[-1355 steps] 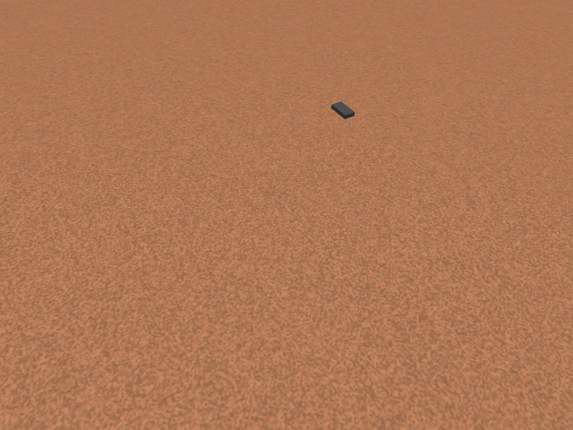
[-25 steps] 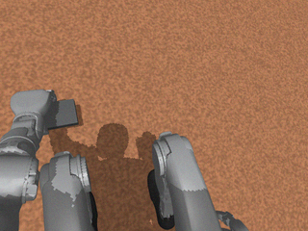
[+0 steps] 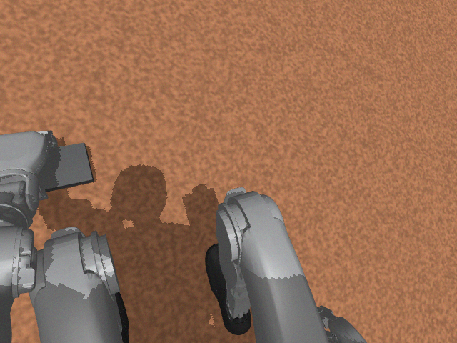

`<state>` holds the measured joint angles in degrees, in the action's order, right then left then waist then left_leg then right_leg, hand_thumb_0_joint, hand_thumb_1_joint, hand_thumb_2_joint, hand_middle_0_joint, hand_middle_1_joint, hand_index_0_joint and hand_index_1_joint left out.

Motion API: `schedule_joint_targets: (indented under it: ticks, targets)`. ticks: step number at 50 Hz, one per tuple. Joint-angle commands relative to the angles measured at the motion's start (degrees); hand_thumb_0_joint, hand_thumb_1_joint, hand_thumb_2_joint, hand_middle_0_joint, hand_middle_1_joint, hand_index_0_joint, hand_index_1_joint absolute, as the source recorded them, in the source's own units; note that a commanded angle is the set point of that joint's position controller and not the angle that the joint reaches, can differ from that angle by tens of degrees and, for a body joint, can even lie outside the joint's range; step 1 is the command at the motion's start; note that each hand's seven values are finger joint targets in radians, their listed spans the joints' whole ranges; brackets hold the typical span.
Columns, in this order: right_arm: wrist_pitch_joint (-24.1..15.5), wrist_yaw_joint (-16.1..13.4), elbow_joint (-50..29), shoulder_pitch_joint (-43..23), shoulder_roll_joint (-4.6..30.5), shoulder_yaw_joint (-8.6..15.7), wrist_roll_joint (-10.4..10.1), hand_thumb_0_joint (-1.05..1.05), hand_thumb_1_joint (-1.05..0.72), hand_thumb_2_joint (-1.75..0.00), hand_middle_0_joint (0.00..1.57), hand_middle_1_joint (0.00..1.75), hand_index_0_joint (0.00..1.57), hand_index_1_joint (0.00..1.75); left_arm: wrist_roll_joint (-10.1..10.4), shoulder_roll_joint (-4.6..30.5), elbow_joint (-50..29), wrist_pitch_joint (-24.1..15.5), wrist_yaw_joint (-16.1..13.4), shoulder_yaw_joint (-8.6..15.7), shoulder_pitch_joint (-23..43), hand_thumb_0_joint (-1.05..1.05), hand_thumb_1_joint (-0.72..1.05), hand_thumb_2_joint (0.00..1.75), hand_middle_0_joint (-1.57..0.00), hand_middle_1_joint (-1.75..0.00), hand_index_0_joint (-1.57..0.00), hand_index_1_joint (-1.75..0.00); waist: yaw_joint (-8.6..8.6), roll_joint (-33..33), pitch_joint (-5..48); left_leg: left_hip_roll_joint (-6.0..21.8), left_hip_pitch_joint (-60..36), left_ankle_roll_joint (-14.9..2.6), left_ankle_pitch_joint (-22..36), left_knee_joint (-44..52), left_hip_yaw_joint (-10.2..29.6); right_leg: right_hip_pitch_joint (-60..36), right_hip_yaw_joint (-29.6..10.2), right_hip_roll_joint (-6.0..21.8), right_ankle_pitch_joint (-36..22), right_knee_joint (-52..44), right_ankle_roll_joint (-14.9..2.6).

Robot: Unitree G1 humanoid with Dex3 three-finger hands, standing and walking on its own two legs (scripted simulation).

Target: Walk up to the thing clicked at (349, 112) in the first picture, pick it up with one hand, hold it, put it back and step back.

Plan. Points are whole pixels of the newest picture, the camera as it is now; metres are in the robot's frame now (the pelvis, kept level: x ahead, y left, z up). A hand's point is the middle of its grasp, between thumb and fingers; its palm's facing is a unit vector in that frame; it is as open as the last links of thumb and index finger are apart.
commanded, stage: rest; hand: left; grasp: from above
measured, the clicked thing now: (48, 170) +0.44 +0.22 -0.26
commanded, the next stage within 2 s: open in 0.84 s
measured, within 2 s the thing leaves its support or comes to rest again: rests again in 0.46 s
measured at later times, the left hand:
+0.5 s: hand (36, 172) +0.44 +0.24 -0.25, palm faces -0.47 -0.10 -0.88, open 10.3 cm
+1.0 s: hand (36, 170) +0.44 +0.24 -0.26, palm faces -0.47 -0.09 -0.88, open 10.3 cm
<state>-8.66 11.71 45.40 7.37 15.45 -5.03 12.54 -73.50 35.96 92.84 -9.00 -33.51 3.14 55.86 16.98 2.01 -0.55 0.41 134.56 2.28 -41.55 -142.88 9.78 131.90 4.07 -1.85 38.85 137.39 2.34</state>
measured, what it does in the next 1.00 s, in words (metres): stands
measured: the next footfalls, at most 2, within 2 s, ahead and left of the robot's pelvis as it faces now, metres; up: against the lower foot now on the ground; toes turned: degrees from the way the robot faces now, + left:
none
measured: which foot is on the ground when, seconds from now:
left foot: down 0.00-1.00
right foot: down 0.00-1.00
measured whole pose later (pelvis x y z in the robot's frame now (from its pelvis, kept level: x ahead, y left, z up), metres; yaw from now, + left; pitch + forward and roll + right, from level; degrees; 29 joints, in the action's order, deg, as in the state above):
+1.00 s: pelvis +0.00 +0.01 -0.01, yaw -5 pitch +28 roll -12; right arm -17.5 20.2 44.1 5.6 18.8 -13.1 16.2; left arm -71.7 46.3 105.2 -9.6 -41.3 2.4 60.5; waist 21.7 5.8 -7.5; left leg 0.8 133.8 1.8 -42.7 -147.1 14.6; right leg 129.4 7.9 -3.5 37.7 137.3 3.8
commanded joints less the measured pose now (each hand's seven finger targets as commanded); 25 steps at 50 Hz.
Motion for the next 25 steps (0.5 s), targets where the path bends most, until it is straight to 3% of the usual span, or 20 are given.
schedule_joint_targets:
  ticks: [1, 2, 4, 5, 6, 8, 12, 13, 15, 17, 18, 20, 21, 23, 24, 25]
  targets:
    - [-0.7, 0.7, 0.2, 12.4, 15.1, 4.2, 0.3, 0.0, -0.89, -0.89, 0.2, 0.3, 0.2, 0.3, 1.0, 10.9, -7.4, 0.1, -4.9, 2.2, 18.4, 0.0, 0.68, 0.69, -1.05, -0.54, -1.06, -0.53, 1.15, -20.9, 40.7, -0.4, -28.3, -3.15, 13.1, 13.7, -7.2, -22.2, 6.8, -1.7, -15.3, -12.7, -3.86]
    - [-0.5, 1.0, 0.2, 12.3, 15.0, 4.0, 0.3, 0.0, -0.9, -0.89, 0.2, 0.3, 0.2, 0.3, 1.5, 10.5, -6.7, 0.0, -5.2, 1.9, 17.1, 0.0, 0.66, 0.69, -1.05, -0.53, -1.05, -0.53, 0.61, -21.8, 40.7, -0.2, -27.4, -3.05, 13.8, 14.1, -7.2, -23.4, 6.6, -1.9, -16.1, -12.7, -3.9]
    - [-1.0, 1.9, 0.6, 12.1, 14.3, 3.0, 1.0, 0.0, -0.89, -0.89, 0.2, 0.3, 0.2, 0.3, 1.3, 8.7, -2.4, 0.2, -4.9, 0.1, 18.6, 0.0, 0.67, 0.67, -1.04, -0.53, -1.05, -0.52, 2.95, -18.5, 37.6, -0.1, -25.4, -3.47, 12.5, 12.6, -6.8, -22.7, 6.9, -2.2, -15.5, -12.6, -3.63]
    - [-0.9, 1.8, 0.5, 12.8, 15.2, 3.2, 1.0, 0.0, -0.89, -0.89, 0.2, 0.3, 0.2, 0.3, 1.6, 11.2, -5.2, 0.0, -5.2, 1.7, 19.2, 0.0, 0.64, 0.66, -1.02, -0.52, -1.03, -0.51, 1.96, -19.2, 39.2, -0.2, -25.4, -3.54, 13.6, 12.9, -6.7, -24.0, 6.9, -2.2, -16.4, -13.1, -3.47]
    - [-1.0, 2.0, 0.6, 13.0, 15.1, 3.1, 1.1, 0.0, -0.89, -0.89, 0.2, 0.3, 0.2, 0.3, 1.7, 10.7, -2.9, 0.3, -5.0, 1.7, 16.9, 0.0, 0.63, 0.66, -1.02, -0.51, -1.03, -0.51, 2.04, -19.2, 39.3, -0.2, -26.6, -3.37, 14.6, 12.7, -6.5, -24.2, 7.1, -2.0, -17.1, -12.3, -3.59]
    - [-1.4, 2.6, 0.8, 12.6, 15.7, 2.6, 1.4, 0.0, -0.89, -0.89, 0.2, 0.3, 0.2, 0.3, 2.0, 9.6, -0.5, 0.1, -4.9, 0.4, 17.7, 0.0, 0.63, 0.67, -1.03, -0.5, -1.03, -0.5, 3.23, -18.1, 38.3, 0.1, -26.6, -3.43, 14.0, 12.1, -5.8, -23.6, 7.7, -2.2, -16.9, -11.9, -3.43]
    - [-2.7, 3.4, 0.8, 13.3, 16.8, 1.6, 1.8, 0.0, -0.9, -0.89, 0.2, 0.3, 0.2, 0.3, 2.1, 11.8, -0.6, -1.4, -5.1, 1.2, 19.9, 0.0, 0.67, 0.7, -1.07, -0.49, -1.06, -0.5, 4.15, -18.3, 36.5, -0.1, -25.6, -3.53, 13.1, 11.6, -5.5, -24.4, 8.1, -2.2, -16.2, -12.2, -3.28]
    - [-2.9, 3.4, 0.8, 12.7, 17.2, 1.8, 1.7, 0.0, -0.9, -0.89, 0.2, 0.3, 0.2, 0.3, 1.9, 13.6, -1.1, -1.8, -5.5, 2.0, 19.0, 0.0, 0.68, 0.68, -1.07, -0.51, -1.07, -0.51, 3.09, -19.5, 37.4, 0.1, -26.0, -3.28, 13.2, 12.2, -5.1, -24.0, 8.5, -2.4, -15.9, -11.9, -3.53]
    - [-3.4, 3.9, 0.5, 12.7, 17.5, 1.1, 2.2, 0.0, -0.9, -0.89, 0.2, 0.3, 0.2, 0.3, 1.1, 13.3, 0.4, -2.5, -6.0, 1.5, 19.2, 0.0, 0.7, 0.68, -1.09, -0.5, -1.09, -0.5, 4.62, -18.9, 36.1, 0.1, -26.0, -3.27, 13.0, 11.4, -5.0, -24.1, 8.9, -2.6, -16.1, -11.6, -3.38]
    - [-4.0, 4.4, 0.6, 11.8, 17.5, 0.6, 2.3, 0.0, -0.9, -0.9, 0.2, 0.3, 0.2, 0.3, 0.4, 13.1, 1.4, -3.0, -6.8, 0.7, 19.4, 0.0, 0.7, 0.67, -1.09, -0.5, -1.09, -0.5, 4.77, -19.2, 34.5, 0.2, -25.7, -3.18, 12.4, 11.1, -4.9, -23.8, 8.9, -2.9, -16.0, -11.4, -3.4]
    - [-4.2, 4.5, 0.5, 11.5, 17.8, 0.6, 2.4, 0.0, -0.9, -0.89, 0.2, 0.3, 0.2, 0.3, 0.1, 14.8, 0.5, -3.5, -7.6, 1.4, 19.6, 0.0, 0.71, 0.67, -1.09, -0.49, -1.09, -0.49, 4.6, -20.3, 35.6, 0.3, -25.9, -3.05, 12.5, 11.3, -4.7, -24.6, 8.9, -3.1, -16.0, -11.5, -3.46]
    - [-4.9, 5.0, 0.6, 11.7, 18.2, 0.2, 2.8, 0.0, -0.9, -0.89, 0.2, 0.3, 0.2, 0.3, 0.0, 14.7, 1.3, -3.5, -8.7, 1.8, 19.0, 0.0, 0.72, 0.66, -1.09, -0.49, -1.09, -0.49, 5.02, -20.6, 34.6, 0.2, -26.3, -2.92, 12.6, 10.9, -4.6, -24.1, 9.3, -3.0, -16.3, -11.3, -3.41]
    - [-4.9, 5.2, 0.7, 11.5, 18.5, 0.2, 2.9, 0.0, -0.9, -0.9, 0.2, 0.3, 0.2, 0.3, -0.3, 15.8, 0.0, -3.5, -9.6, 2.3, 18.4, 0.0, 0.71, 0.68, -1.1, -0.49, -1.09, -0.5, 4.24, -21.8, 35.9, 0.4, -27.0, -2.76, 13.6, 11.5, -4.5, -25.0, 9.3, -3.4, -17.1, -11.7, -3.51]
    - [-5.4, 5.7, 0.8, 11.3, 18.6, -0.1, 3.3, 0.0, -0.9, -0.9, 0.2, 0.3, 0.2, 0.3, -0.8, 14.1, 2.7, -3.1, -10.5, 1.6, 17.9, 0.0, 0.74, 0.68, -1.12, -0.49, -1.12, -0.49, 5.8, -21.9, 34.2, 0.5, -27.4, -2.51, 14.2, 10.7, -4.3, -23.8, 10.0, -3.2, -17.8, -10.5, -3.46]
    - [-5.4, 5.9, 1.1, 10.8, 18.8, -0.1, 3.5, 0.0, -0.9, -0.9, 0.2, 0.3, 0.2, 0.3, -1.0, 15.1, 1.9, -2.9, -11.0, 1.7, 18.2, 0.0, 0.73, 0.69, -1.11, -0.5, -1.11, -0.5, 5.17, -22.5, 34.6, 0.6, -27.4, -2.39, 14.1, 11.2, -4.1, -24.0, 10.0, -3.6, -17.6, -10.7, -3.54]
    - [-5.7, 6.2, 0.9, 10.6, 18.8, -0.2, 3.5, 0.0, -0.9, -0.9, 0.2, 0.3, 0.2, 0.3, -1.1, 14.5, 3.8, -2.4, -11.3, 1.4, 18.1, 0.0, 0.73, 0.69, -1.11, -0.5, -1.11, -0.5, 5.73, -23.1, 32.9, 0.6, -26.9, -2.38, 13.6, 10.8, -4.3, -23.0, 9.9, -3.5, -17.4, -10.6, -3.54]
